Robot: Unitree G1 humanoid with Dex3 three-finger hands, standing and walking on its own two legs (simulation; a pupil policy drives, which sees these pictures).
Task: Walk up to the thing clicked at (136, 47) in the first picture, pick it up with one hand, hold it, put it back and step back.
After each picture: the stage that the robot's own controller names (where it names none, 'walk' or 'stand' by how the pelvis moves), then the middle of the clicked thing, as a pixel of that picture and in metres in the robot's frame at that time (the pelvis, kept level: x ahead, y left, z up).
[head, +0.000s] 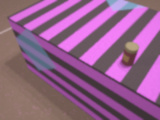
stand; (129, 54) +0.62 -0.21 -0.09
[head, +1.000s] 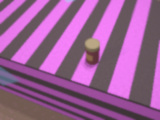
rise first; (92, 52) +0.56 +0.00 -0.07
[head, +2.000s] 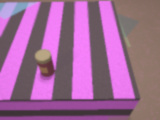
stand; (45, 63) +0.50 +0.19 -0.05
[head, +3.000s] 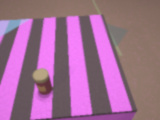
stand; (43, 82) +0.46 +0.20 -0.09
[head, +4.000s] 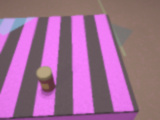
stand; (46, 79) +0.47 +0.19 -0.10
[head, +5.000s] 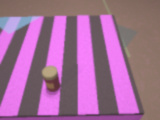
stand; (51, 79) +0.47 +0.17 -0.10
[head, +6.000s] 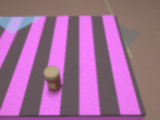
stand; (53, 79) +0.47 +0.16 -0.10
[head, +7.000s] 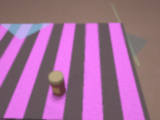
rise first; (57, 84) +0.46 +0.16 -0.09
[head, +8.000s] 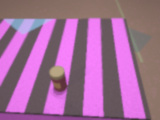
go down; (58, 79) +0.48 +0.16 -0.09
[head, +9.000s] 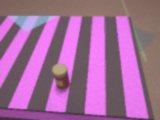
go down; (61, 76) +0.48 +0.15 -0.09
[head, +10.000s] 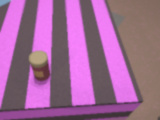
go down; (40, 66) +0.47 +0.15 -0.03
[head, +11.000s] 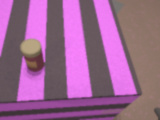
close in; (33, 56) +0.48 +0.15 -0.02
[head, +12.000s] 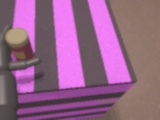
close; (21, 46) +0.50 +0.16 +0.01
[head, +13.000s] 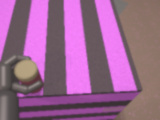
lift; (30, 77) +0.39 +0.16 +0.00
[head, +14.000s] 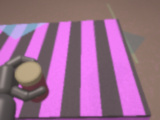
lift; (33, 83) +0.31 +0.16 +0.14
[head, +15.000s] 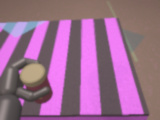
hold; (38, 84) +0.32 +0.15 +0.12
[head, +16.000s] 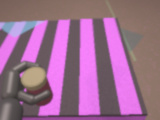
hold; (38, 87) +0.31 +0.15 +0.10
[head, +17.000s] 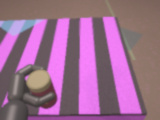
crouch; (43, 90) +0.31 +0.14 +0.08
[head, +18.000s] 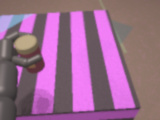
crouch; (31, 55) +0.43 +0.17 +0.12
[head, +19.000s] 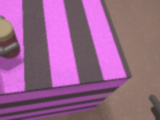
lower; (5, 40) +0.50 +0.18 +0.02
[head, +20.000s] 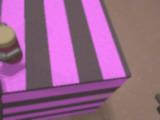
lower; (8, 46) +0.49 +0.17 +0.02
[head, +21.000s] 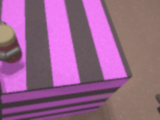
lower; (7, 45) +0.49 +0.18 +0.02
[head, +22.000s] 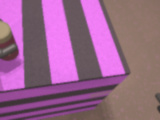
lower; (3, 42) +0.50 +0.18 +0.02
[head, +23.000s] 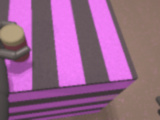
loosen; (16, 44) +0.49 +0.16 +0.02
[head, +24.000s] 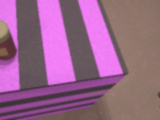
rise; (1, 41) +0.49 +0.17 +0.02
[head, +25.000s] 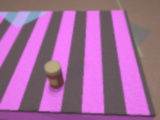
sink last; (54, 75) +0.46 +0.16 -0.04
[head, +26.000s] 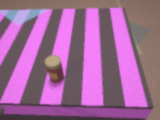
stand; (55, 69) +0.49 +0.16 -0.03
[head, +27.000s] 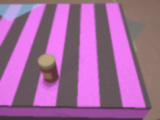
stand; (49, 69) +0.47 +0.17 -0.02
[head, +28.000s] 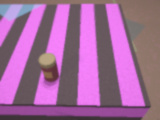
stand; (49, 68) +0.48 +0.17 -0.02
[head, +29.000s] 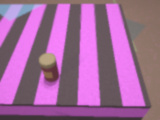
stand; (49, 68) +0.48 +0.17 -0.02
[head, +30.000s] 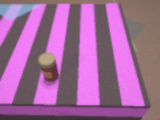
stand; (49, 67) +0.48 +0.17 -0.02
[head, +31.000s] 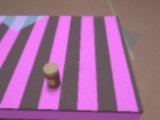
stand; (52, 76) +0.49 +0.17 -0.08
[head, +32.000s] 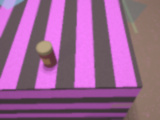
walk; (47, 54) +0.53 +0.19 -0.07
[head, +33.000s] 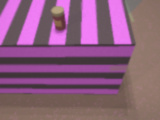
walk; (59, 18) +0.78 +0.15 -0.07
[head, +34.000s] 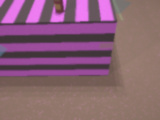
stand; (58, 3) +1.08 +0.20 -0.07
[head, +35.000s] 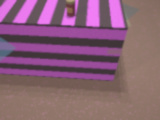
stand; (70, 7) +1.07 +0.12 -0.09
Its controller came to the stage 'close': yes
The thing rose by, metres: 0.20
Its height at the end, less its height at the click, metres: +0.00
